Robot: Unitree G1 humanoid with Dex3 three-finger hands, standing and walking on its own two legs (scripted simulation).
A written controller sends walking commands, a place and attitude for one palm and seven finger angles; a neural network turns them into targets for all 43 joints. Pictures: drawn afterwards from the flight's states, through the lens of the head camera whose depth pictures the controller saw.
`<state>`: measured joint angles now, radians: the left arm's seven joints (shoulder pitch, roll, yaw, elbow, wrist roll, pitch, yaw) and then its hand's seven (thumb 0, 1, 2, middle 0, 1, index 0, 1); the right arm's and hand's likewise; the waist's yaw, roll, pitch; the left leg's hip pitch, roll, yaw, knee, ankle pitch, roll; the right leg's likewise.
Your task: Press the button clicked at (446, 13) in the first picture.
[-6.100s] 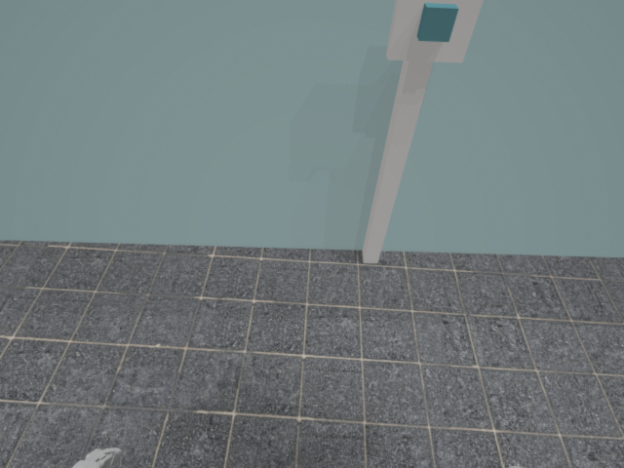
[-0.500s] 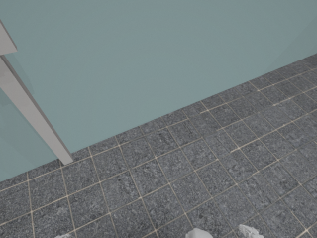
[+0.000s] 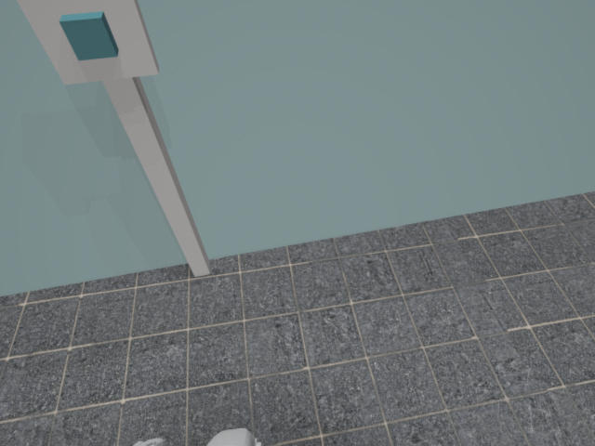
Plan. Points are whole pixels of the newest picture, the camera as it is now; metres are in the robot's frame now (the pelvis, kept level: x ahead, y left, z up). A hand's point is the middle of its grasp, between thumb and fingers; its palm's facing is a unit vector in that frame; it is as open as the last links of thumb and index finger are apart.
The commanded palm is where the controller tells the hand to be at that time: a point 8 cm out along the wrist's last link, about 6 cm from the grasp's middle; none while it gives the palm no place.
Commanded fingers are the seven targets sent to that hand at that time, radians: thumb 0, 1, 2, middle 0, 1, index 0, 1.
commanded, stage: turn to face it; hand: left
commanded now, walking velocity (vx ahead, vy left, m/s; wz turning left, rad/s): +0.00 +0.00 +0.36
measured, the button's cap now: (90, 35) +0.72 +0.41 +0.17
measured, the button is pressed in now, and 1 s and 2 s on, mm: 0 0 0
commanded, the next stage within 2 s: take the last steps up to it in 0.38 s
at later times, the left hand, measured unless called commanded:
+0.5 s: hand out of the picture +0.03 +0.24 -0.16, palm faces +0.19 -0.95 -0.24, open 7.4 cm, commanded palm none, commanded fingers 0.00 0.90 0.90 -0.20 -0.30 -0.20 -0.30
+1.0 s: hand out of the picture -0.10 +0.16 -0.16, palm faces +0.38 -0.91 -0.15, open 7.4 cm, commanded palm none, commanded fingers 0.00 0.90 0.90 -0.20 -0.30 -0.20 -0.30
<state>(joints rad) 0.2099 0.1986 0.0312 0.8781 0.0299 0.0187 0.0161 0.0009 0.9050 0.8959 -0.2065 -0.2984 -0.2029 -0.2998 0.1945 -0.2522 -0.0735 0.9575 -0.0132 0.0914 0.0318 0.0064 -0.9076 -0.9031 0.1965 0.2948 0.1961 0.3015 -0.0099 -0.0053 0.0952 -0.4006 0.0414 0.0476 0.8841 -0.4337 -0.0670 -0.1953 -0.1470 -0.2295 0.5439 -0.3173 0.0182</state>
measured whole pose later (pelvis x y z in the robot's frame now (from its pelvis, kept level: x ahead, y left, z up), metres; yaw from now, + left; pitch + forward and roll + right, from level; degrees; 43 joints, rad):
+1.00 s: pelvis +0.04 +0.05 +0.01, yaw +15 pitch -1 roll +0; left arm 0.50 0.11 0.03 1.15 0.03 -0.05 0.01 0.00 0.91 0.90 -0.20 -0.30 -0.20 -0.30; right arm 0.27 -0.19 -0.06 1.07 -0.02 0.03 0.03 0.01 -0.91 -0.90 0.19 0.29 0.19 0.30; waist 0.06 0.00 0.00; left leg -0.43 0.10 0.08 0.71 -0.26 -0.02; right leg -0.02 -0.09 -0.16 0.34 -0.30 0.05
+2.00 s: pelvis +0.27 +0.13 -0.01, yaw +11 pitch -2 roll -1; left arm 0.21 0.17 0.05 1.06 0.02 0.03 0.03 -0.01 0.92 0.90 -0.20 -0.30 -0.20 -0.30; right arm 0.16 -0.17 -0.05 1.03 -0.01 0.02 -0.03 0.00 -0.92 -0.90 0.20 0.29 0.20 0.30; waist 0.03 -0.02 0.08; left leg -0.31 0.03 0.09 0.60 -0.23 0.01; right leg -0.28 -0.06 -0.14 0.60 -0.28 -0.01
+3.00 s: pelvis +0.26 +0.10 +0.00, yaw +10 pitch -1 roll -2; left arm 0.33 0.09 -0.01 1.11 0.02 -0.02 0.05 0.00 0.91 0.90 -0.20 -0.30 -0.20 -0.30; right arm 0.33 -0.10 -0.01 1.12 -0.01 0.01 -0.01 0.00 -0.91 -0.90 0.20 0.30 0.20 0.30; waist -0.02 0.04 0.04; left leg -0.35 0.08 0.03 0.57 -0.21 -0.01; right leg -0.13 0.02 -0.08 0.47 -0.33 -0.01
